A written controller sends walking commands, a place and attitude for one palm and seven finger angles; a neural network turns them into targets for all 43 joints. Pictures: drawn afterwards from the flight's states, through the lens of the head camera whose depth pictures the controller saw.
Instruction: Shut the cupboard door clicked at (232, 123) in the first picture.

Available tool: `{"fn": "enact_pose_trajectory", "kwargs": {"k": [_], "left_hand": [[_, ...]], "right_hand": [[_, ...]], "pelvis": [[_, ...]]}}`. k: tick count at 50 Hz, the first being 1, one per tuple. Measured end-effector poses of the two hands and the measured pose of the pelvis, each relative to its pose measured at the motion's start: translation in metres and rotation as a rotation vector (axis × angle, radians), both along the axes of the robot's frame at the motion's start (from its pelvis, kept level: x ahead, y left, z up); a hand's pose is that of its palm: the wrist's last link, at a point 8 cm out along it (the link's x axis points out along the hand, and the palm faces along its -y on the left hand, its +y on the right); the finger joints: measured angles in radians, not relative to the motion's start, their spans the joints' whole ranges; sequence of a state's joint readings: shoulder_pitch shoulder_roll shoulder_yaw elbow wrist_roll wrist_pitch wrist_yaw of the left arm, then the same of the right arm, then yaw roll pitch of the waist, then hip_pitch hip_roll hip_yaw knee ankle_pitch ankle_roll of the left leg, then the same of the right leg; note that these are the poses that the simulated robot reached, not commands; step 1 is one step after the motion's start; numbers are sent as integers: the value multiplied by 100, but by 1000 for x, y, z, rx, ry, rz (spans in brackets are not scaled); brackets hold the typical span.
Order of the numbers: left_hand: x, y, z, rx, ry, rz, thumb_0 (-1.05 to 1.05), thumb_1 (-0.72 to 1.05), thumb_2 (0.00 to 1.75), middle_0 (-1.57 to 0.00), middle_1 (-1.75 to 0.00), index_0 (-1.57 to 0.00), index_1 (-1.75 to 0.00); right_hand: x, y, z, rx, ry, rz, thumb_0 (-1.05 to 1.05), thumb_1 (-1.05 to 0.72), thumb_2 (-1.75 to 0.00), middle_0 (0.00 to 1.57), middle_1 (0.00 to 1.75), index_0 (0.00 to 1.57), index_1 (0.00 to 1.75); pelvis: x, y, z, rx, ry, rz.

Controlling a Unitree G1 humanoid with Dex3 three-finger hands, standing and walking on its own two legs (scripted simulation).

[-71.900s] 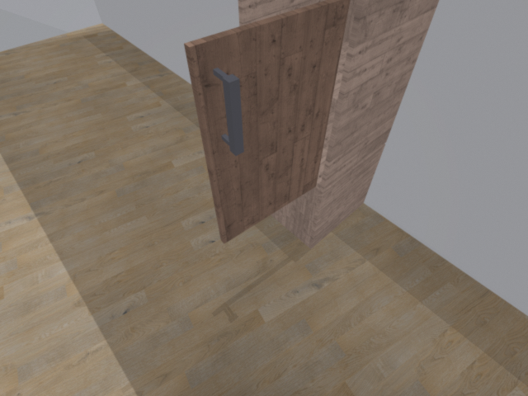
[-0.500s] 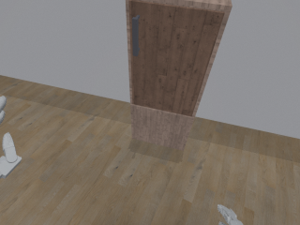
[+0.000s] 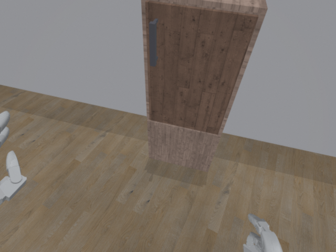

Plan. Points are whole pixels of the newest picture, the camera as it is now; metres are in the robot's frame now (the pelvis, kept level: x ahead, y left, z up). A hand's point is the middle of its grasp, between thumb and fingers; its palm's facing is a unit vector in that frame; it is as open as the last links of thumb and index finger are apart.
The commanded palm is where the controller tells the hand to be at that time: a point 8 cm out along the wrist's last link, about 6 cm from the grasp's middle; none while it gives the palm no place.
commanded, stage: stop stepping back and stand still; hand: left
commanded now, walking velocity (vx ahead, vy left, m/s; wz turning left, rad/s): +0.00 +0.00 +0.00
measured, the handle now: (154, 43) +0.81 +0.10 +0.12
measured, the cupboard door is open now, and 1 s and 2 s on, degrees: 0 0 0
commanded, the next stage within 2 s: let the arm hang, fingers relaxed in 0.16 s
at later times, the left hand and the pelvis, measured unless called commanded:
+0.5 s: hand out of the picture +0.10 +0.21 -0.14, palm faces +0.00 -0.97 -0.25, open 7.4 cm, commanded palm none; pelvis -0.01 +0.01 -0.01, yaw +2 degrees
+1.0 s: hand out of the picture -0.09 +0.17 -0.17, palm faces +0.06 -0.98 -0.19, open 7.3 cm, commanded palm none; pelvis -0.01 +0.01 +0.00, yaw +1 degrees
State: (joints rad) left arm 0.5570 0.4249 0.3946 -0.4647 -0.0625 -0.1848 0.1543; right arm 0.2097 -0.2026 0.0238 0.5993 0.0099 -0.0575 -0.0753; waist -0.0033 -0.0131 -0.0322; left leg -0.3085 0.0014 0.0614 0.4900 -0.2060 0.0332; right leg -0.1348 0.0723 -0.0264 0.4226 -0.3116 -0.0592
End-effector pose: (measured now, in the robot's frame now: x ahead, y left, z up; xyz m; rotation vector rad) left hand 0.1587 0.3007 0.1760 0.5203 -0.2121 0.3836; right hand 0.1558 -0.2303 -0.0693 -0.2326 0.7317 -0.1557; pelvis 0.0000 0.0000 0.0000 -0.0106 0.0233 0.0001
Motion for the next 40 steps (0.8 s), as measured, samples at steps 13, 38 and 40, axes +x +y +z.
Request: {"fn": "enact_pose_trajectory", "kwargs": {"k": [13,38,40], "left_hand": [[2,7,-5,-24,36,25,1,89,90,-21,-30,-21,-31],[-240,-69,-319,-649,1661,310,0,96,90,-20,-30,-20,-30],[-252,-70,-315,-647,1689,330,0,94,90,-20,-30,-20,-30]], "right_hand": [[1,11,-7,21,33,5,1,-91,-90,20,30,20,30],[-187,6,-65,33,736,-84,1,-91,-90,20,30,20,30],[-193,13,-68,56,748,-91,1,-91,-90,20,30,20,30]], "pelvis": [[5,6,0,0,0,2],[-12,7,3,0,-46,35],[-13,8,4,2,-49,31]]}}
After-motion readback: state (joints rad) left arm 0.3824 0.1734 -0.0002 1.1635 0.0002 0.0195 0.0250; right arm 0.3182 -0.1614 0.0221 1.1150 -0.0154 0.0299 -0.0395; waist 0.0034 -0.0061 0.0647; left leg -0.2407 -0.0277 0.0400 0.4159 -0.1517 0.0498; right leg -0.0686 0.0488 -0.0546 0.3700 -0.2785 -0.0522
